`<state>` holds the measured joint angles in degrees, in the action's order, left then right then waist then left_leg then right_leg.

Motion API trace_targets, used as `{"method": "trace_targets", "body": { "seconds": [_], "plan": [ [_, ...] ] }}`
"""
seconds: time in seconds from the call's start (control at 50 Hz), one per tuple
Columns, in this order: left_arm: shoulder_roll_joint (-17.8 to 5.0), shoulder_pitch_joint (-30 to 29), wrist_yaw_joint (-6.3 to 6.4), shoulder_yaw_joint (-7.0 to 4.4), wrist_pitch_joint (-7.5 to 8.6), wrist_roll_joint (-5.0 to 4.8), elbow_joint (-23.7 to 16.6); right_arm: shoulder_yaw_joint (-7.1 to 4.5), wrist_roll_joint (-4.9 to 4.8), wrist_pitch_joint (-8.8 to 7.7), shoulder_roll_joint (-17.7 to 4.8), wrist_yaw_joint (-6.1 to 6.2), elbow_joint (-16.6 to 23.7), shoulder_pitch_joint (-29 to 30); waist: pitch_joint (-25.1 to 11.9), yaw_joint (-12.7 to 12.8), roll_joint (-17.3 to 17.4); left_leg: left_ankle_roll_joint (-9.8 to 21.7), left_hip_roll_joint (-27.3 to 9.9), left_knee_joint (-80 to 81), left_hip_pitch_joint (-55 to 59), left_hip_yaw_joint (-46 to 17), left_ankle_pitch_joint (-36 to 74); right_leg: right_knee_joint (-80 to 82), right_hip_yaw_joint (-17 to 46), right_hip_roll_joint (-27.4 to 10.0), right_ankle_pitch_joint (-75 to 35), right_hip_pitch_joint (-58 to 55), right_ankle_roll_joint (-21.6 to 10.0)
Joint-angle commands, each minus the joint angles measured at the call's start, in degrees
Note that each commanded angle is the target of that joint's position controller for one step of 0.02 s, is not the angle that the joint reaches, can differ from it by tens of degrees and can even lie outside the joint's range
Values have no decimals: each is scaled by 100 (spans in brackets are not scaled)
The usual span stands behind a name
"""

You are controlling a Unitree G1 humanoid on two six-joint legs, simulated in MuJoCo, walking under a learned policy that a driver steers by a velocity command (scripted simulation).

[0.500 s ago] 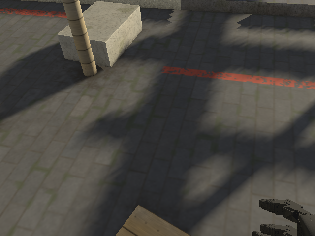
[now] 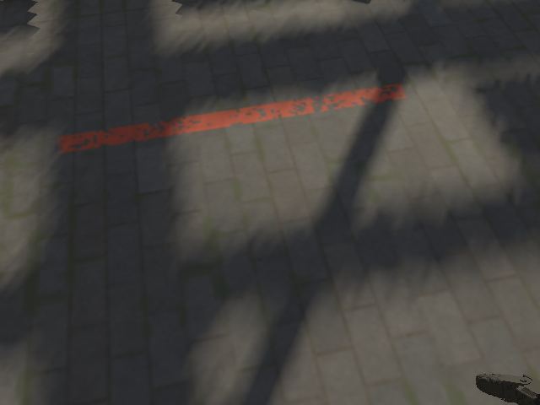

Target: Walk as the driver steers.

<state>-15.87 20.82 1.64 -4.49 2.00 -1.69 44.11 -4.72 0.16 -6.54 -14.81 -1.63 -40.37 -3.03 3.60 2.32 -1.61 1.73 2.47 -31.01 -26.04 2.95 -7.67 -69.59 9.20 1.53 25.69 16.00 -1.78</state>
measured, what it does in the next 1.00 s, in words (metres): goes down, turning left: right foot 0.04 m lower, then left foot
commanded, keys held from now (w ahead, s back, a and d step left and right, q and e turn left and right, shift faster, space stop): w+e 0.02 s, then w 0.02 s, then w+q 0.96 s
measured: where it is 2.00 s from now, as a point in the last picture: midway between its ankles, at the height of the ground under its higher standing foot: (225, 202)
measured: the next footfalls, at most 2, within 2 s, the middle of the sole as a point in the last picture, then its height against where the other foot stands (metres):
right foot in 0.44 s outside the picture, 0.04 m lower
left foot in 0.94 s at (247, 326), level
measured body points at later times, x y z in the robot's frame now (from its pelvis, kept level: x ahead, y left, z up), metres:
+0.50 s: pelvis +0.28 -0.06 -0.03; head +0.32 -0.07 +0.41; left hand +0.50 +0.18 -0.10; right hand +0.28 -0.34 -0.17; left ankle +0.12 +0.10 -0.67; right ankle +0.35 -0.16 -0.76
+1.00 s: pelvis +0.53 +0.02 -0.05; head +0.57 +0.04 +0.40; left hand +0.48 +0.30 -0.17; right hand +0.82 -0.13 -0.13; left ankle +0.59 +0.11 -0.76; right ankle +0.41 -0.17 -0.68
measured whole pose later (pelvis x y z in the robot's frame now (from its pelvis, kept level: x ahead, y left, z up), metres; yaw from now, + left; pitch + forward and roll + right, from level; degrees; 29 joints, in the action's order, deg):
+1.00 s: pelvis +0.53 +0.02 -0.05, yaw +23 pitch +2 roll -1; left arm -16.0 16.9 0.5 -3.5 4.9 -0.7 48.0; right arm -3.7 -1.1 -2.1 -16.2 -2.4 -37.6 -4.7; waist 2.9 2.0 0.7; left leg 6.7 3.6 -36.9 -28.4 2.1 -10.9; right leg -62.8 -2.7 -2.4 29.4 12.2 1.2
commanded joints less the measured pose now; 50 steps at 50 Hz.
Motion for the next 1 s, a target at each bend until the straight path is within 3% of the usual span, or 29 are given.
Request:
{"method": "trace_targets", "body": {
  "seconds": [0.02, 0.06, 0.1, 0.16, 0.2, 0.24, 0.28, 0.34, 0.38, 0.4, 0.42, 0.44, 0.46, 0.48, 0.5, 0.52, 0.54, 0.58, 0.6, 0.62, 0.7, 0.82, 0.88, 0.9, 0.92, 0.94, 0.96, 0.98, 1.0],
  "plan": [
    [-618, -128, -34, -142, 68, 100, -614, -72, 88, -42, -371, 24, 11, -608, -895, -300, 334, 990, -1789, 1650, 2101, -2173, 75, -497, -17, -782, -684, 1812, -42],
    [-349, -101, -60, -92, 31, 5, -673, -61, 67, -130, -378, -14, -229, -750, -703, -181, 531, 1079, -1608, 1958, 1673, -1754, 262, 20, -31, -863, -676, 1606, -122],
    [-172, -398, -70, -18, 25, 42, -800, -78, -55, -193, -509, -46, -433, -913, -440, -153, 439, 1293, -1705, 2216, 1532, -1686, 330, 666, -53, -895, -619, 1864, -124],
    [-165, -950, -159, 66, 163, 187, -950, -128, -116, -134, -837, -26, -489, -963, -331, -218, 230, 1409, -1625, 2356, 1553, -1415, 640, 1686, -344, -990, -1658, 1980, 6],
    [-296, -1423, -221, 50, 279, 158, -1025, -113, -190, -72, -854, 15, -575, -1182, -177, -370, 223, 1242, -1387, 2235, 1643, -1122, 953, 2426, -373, -940, -2623, 2061, 95],
    [-227, -1872, -268, 105, 354, 136, -1129, -99, -259, 8, -888, 64, -682, -1468, -81, -545, 267, 1046, -1170, 2033, 1600, -851, 911, 3413, -507, -740, -3238, 1783, 183],
    [-178, -2308, -332, 141, 395, 95, -1226, -109, -252, 83, -990, 105, -776, -1820, -127, -755, 363, 963, -1243, 1776, 1650, -994, 521, 3890, -573, -548, -3415, 1436, 260],
    [-348, -2510, -439, 97, 420, 36, -1277, -118, -245, 190, -1024, 200, -806, -1998, -124, -783, 599, 848, -1422, 1108, 1917, -1403, -130, 4370, -344, -526, -3185, 1284, 209],
    [-458, -2320, -453, 52, 446, 17, -1196, -164, -195, 285, -1101, 258, -795, -2036, -145, -685, 655, 754, -1479, 602, 1995, -1640, -207, 4565, -340, -534, -2685, 1009, 112],
    [-503, -1918, -442, 2, 468, 23, -1060, -160, -163, 336, -1082, 268, -792, -2006, -294, -466, 568, 657, -1361, 90, 1851, -1606, -156, 4789, -433, -519, -2613, 433, -5],
    [-680, -1220, -407, -110, 476, 69, -819, -96, -121, 364, -884, 252, -798, -2072, -760, -155, 345, 509, -1042, -872, 1508, -1415, -91, 4739, -580, -541, -2701, -653, -144],
    [-893, -248, -355, -184, 476, 227, -658, 51, -55, 341, -457, 222, -674, -2075, -1633, 291, -107, 286, -726, -2541, 377, -1128, -1208, 4139, -82, -1212, -2876, -2394, -366],
    [-1086, 113, -318, -181, 391, 293, -640, 175, 52, 258, 28, 192, -735, -2816, -2102, 27, -1450, 17, -338, -4504, -1323, -866, -3463, 3332, 1055, -2196, -4719, -3845, -602],
    [-1465, 666, -392, -302, 326, 178, -351, 204, -297, 95, -214, 166, -473, -3059, -2776, 126, -2183, -57, -256, -5196, -2343, -1051, -2949, 4456, 3161, -2947, -2382, -4226, -1460],
    [-1019, 494, -375, -239, 319, 174, -306, 84, -442, 100, -598, 244, -511, -2318, -1878, 314, -885, -148, -477, -5617, -2793, -1047, -2356, 4969, 2932, -2723, -1292, -3563, -1432],
    [-681, -38, -362, -100, 350, 185, -393, 31, -361, 139, -830, 290, -364, -1649, -1143, 289, -249, -129, -619, -5393, -2692, -958, -1729, 5171, 2080, -2420, -1490, -2660, -1209],
    [-477, -549, -370, -1, 385, 264, -443, 17, -265, 222, -760, 316, -356, -1552, -797, 12, -108, -166, -786, -5223, -2351, -957, -1314, 5329, 1553, -2230, -2056, -1858, -1167],
    [-246, -1018, -341, 24, 494, 239, -325, -27, -192, 347, -633, 260, -367, -1648, -395, -382, -475, -165, -1030, -4310, -1728, -1216, -765, 5510, 478, -1773, -3048, -932, -900],
    [-285, -1008, -311, -5, 540, 248, -248, -12, -180, 390, -509, 235, -339, -1587, -374, -395, -579, -180, -992, -4206, -1652, -1098, -615, 5613, 151, -1703, -3447, -845, -829],
    [-333, -954, -270, -27, 566, 252, -180, -14, -179, 405, -450, 219, -287, -1502, -319, -410, -406, -210, -972, -3728, -1570, -1110, -320, 5731, -187, -1611, -3707, -759, -792],
    [-602, -715, -104, -106, 505, 250, 25, 105, -133, 410, -135, 75, 21, -841, -233, -228, -224, -182, -844, -1974, -1478, -831, 619, 5938, -925, -1563, -3954, -1009, -777],
    [-877, -250, -36, -185, 338, 103, 262, 139, -132, 413, -212, -172, 554, 319, 43, 101, -84, 130, -650, -770, -1421, -246, 746, 5769, -1579, -1734, -4025, -1776, -555],
    [-1153, -285, 4, -253, 226, 65, 236, 24, -115, 443, -454, -219, 676, 179, -269, -156, -345, 434, -186, -643, -598, 256, -110, 4845, -1898, -1732, -6335, -2044, -384],
    [-1235, -296, 26, -273, 174, 61, 227, -73, -126, 461, -625, -205, 599, -281, -548, -440, -405, 579, 47, -581, 59, 391, -349, 4092, -1982, -1688, -7054, -2003, -329],
    [-1225, -395, 46, -256, 149, 41, 194, -242, -136, 481, -925, -149, 377, -1189, -987, -950, -273, 809, 233, -175, 1399, 349, -10, 2897, -2103, -1510, -6895, -1481, -171],
    [-1009, -324, 54, -160, 197, 179, 59, -436, -138, 546, -1466, -5, 173, -2084, -1528, -1251, 441, 1179, -576, -55, 3224, -1000, 307, 994, -2132, -1188, -4599, 39, 91],
    [-195, 258, -86, 111, 382, 314, -244, -438, -153, 470, -1960, 2, 259, -1790, -2163, -452, 1637, 2312, -1997, 567, 4940, -4348, -534, -885, -1273, 21, 866, 2464, 355],
    [-730, -499, -184, 21, 598, 101, -315, -325, -134, 441, -1494, 4, 317, -2108, -2467, -1027, 955, 2242, -2091, 1241, 5012, -4854, -1178, -1246, -280, -112, 777, 3094, 234],
    [-874, -962, -204, -21, 673, -65, -498, -248, -116, 381, -1240, 3, 269, -1818, -1562, -957, 714, 1970, -1927, 1381, 4311, -4031, -883, -959, -365, -336, 167, 3434, 131]
  ]
}}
